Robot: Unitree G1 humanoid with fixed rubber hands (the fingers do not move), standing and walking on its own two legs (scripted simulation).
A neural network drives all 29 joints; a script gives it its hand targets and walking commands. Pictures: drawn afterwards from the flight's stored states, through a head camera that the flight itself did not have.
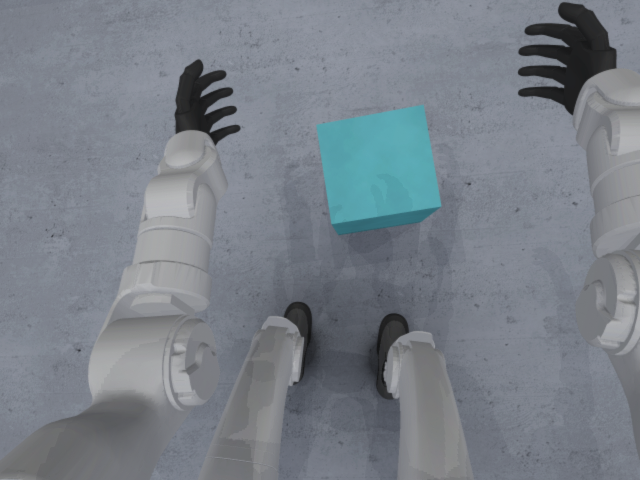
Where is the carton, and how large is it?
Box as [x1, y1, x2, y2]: [316, 105, 441, 234]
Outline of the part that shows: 423,105 316,125 331,223 338,234 418,222 441,206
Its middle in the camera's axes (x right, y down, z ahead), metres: +0.13 -0.15 +0.87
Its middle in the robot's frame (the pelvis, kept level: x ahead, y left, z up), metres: +0.55 -0.01 -0.53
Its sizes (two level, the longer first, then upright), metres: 0.210 0.200 0.250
